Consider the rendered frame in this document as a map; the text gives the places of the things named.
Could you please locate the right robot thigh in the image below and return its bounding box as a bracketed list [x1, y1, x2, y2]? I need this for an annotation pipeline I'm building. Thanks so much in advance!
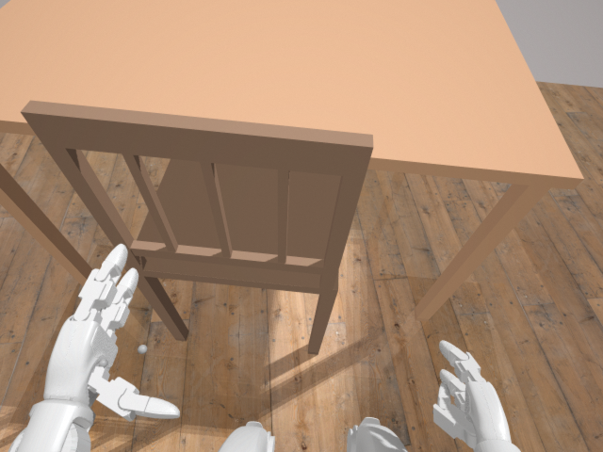
[347, 424, 408, 452]

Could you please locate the right robot hand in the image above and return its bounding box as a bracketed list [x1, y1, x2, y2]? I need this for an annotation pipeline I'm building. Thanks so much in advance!
[433, 340, 512, 451]

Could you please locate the left robot thigh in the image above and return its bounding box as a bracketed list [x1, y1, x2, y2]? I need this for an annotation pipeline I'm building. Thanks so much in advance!
[218, 426, 275, 452]

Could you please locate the left robot forearm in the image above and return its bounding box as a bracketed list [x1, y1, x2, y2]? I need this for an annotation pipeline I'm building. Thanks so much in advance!
[8, 399, 96, 452]

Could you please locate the table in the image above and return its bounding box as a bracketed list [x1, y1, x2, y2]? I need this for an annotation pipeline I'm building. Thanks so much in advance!
[0, 0, 584, 321]

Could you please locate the left robot hand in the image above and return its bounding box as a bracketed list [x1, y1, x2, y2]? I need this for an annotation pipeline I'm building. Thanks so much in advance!
[43, 244, 180, 422]

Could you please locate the chair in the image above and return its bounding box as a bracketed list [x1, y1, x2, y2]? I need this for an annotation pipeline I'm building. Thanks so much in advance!
[21, 101, 373, 355]

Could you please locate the robot thigh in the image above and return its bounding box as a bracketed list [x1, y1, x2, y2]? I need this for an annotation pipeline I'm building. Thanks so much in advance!
[347, 424, 408, 452]
[218, 426, 275, 452]

